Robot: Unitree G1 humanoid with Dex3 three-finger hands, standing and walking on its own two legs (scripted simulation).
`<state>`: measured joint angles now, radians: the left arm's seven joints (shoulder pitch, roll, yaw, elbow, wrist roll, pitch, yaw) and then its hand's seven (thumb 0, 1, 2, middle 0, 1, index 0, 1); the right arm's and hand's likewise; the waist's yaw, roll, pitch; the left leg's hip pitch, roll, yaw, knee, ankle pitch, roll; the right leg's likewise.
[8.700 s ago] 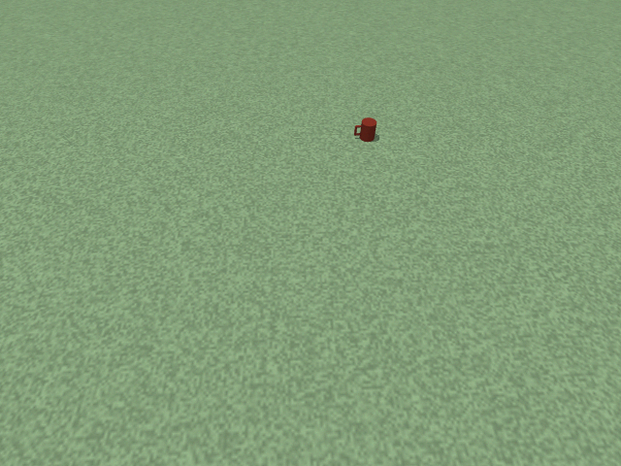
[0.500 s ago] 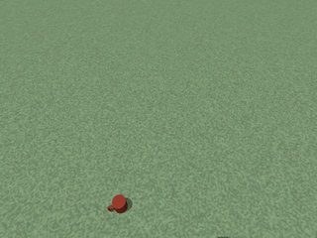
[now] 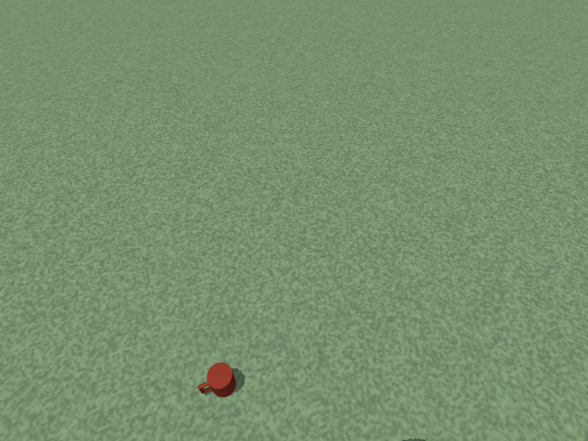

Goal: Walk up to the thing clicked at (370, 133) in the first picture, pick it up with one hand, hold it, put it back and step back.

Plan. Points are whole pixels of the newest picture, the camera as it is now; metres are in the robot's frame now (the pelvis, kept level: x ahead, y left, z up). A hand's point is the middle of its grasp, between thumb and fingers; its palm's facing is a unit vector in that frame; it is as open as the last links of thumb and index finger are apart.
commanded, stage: stand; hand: left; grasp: from above
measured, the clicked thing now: (216, 382) +0.40 +0.25 -0.74
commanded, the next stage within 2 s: rise first in 0.44 s
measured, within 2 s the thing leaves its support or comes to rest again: neither
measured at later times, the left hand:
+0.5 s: hand out of the picture +0.07 +0.25 -0.16, palm faces -0.03 -0.94 -0.35, open 7.4 cm
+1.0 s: hand out of the picture +0.13 +0.26 -0.20, palm faces -0.09 -0.91 -0.41, open 12.6 cm
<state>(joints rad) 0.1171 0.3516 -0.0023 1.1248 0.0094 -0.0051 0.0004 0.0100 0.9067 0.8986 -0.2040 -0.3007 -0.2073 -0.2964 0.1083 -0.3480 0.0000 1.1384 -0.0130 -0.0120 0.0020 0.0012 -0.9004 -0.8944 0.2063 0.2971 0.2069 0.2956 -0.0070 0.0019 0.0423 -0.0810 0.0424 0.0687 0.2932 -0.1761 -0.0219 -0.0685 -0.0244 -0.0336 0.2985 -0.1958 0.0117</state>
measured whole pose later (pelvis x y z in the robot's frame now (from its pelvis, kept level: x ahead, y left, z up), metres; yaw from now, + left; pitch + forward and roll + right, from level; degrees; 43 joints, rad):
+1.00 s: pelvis -0.02 +0.01 -0.04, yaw +1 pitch +10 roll -1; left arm 0.07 0.31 0.13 0.84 0.20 0.10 0.01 0.01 -0.22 0.98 -0.08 -1.04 -0.10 -1.02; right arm 0.26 -0.24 -0.04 0.67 0.02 -0.06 -0.01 0.00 -0.90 -0.90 0.21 0.30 0.21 0.30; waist -0.04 0.00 -0.05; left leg -0.61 0.05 0.04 0.81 -0.38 0.00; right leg -0.58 -0.04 -0.04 0.79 -0.39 0.02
